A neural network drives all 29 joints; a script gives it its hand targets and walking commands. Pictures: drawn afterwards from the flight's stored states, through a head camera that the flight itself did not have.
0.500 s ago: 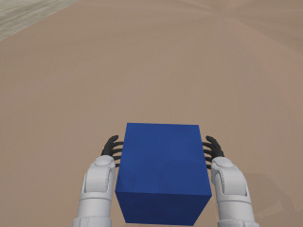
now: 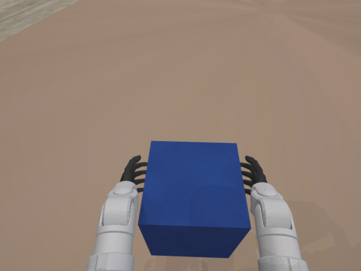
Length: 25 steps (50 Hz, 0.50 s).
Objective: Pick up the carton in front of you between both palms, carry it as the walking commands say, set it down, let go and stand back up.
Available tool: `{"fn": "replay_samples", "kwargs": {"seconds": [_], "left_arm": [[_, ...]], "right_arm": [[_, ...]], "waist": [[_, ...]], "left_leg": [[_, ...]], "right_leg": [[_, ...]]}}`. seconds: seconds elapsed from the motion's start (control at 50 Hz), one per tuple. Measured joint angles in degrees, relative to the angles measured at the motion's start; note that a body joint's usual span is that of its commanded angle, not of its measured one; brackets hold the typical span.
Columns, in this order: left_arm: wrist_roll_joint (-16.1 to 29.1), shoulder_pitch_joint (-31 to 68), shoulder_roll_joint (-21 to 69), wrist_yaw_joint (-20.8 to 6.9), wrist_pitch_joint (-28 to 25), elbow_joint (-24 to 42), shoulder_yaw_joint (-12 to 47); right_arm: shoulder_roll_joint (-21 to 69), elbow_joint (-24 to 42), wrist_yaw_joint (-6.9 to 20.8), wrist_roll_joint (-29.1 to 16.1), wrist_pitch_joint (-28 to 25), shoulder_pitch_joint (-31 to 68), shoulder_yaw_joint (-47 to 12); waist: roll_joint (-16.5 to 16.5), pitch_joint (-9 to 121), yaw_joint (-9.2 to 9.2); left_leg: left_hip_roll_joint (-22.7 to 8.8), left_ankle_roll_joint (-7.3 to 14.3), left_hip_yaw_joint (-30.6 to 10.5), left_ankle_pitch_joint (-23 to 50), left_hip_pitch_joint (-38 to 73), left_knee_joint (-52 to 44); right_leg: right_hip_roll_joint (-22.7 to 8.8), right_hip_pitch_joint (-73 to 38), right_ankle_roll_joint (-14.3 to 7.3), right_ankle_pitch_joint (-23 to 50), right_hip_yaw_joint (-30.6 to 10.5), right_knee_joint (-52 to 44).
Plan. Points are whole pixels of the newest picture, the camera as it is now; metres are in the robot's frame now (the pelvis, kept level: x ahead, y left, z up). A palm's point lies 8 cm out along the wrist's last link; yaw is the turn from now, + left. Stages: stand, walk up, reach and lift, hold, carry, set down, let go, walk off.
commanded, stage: carry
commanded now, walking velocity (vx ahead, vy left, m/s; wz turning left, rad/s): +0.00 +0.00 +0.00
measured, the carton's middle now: (191, 202) +0.29 +0.00 -0.04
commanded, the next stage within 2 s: hold in 0.10 s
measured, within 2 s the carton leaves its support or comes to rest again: neither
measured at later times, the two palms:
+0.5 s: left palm (119, 194) +0.26 +0.16 +0.05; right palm (253, 193) +0.27 -0.13 +0.05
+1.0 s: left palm (125, 193) +0.30 +0.17 -0.01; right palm (241, 187) +0.32 -0.13 -0.01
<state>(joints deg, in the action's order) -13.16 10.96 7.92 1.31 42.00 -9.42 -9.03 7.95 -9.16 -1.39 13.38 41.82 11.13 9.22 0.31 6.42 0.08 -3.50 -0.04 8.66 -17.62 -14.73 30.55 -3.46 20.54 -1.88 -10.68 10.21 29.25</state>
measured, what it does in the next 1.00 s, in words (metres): stands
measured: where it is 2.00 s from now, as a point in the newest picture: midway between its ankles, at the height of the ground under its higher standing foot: outside the picture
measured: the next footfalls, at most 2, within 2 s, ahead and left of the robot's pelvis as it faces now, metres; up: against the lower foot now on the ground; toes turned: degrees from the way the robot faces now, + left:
none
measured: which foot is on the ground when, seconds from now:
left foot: down 0.00-1.00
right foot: down 0.00-1.00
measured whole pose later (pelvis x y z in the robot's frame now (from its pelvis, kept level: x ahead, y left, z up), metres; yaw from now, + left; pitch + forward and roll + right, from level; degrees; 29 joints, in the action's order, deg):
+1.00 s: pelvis -0.02 +0.00 -0.01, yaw +6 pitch +0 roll +0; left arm -25.1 29.3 10.9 -3.0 24.3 -33.8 -28.2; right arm 12.3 -29.1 1.5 25.0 26.5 28.2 28.3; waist 1.7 -4.5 -1.8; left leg 2.4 0.1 -4.9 -18.3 -20.3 38.3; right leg 2.5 23.2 -1.1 -13.1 -1.3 35.9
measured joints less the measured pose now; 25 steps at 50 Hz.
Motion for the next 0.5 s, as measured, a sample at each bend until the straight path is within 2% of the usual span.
{"fn": "replay_samples", "kwargs": {"seconds": [0.1, 0.18, 0.3, 0.5], "left_arm": [[-0.1, 0.1, 0.0, 0.0, 0.1, 0.2, 0.0], [-0.6, -0.2, 0.0, -0.7, -0.8, 0.4, 0.3], [-0.4, 0.0, 0.0, -1.0, -1.7, -0.8, -0.3], [-1.4, 2.3, 0.4, -1.3, -2.0, -4.3, -1.9]], "right_arm": [[0.0, 0.1, 0.0, 0.0, 0.1, 0.0, 0.0], [-0.1, 1.7, -0.2, 0.2, 0.1, -0.5, -0.5], [-0.1, 1.2, -0.5, 0.4, -0.3, -0.8, -0.9], [0.2, -1.5, 0.0, 1.5, -0.3, 1.3, 1.0]], "waist": [[0.0, -0.1, -0.02], [0.7, -6.0, -0.26], [1.5, -9.2, -0.17], [1.2, -10.1, -0.35]], "left_leg": [[0.1, 0.1, 0.0, 0.0, 0.0, 0.0], [2.0, 0.4, -4.5, 1.8, 6.5, -4.0], [2.9, 0.8, -6.1, 3.2, 11.1, -6.8], [4.2, 1.0, -8.5, 3.5, 12.4, -5.9]], "right_leg": [[-0.1, 0.0, 0.1, 0.0, -0.1, 0.0], [1.6, -7.1, 0.6, 2.0, -3.5, -4.4], [2.0, -12.0, 1.0, 3.3, -4.8, -7.5], [3.1, -13.6, 1.5, 2.9, -8.4, -6.3]]}}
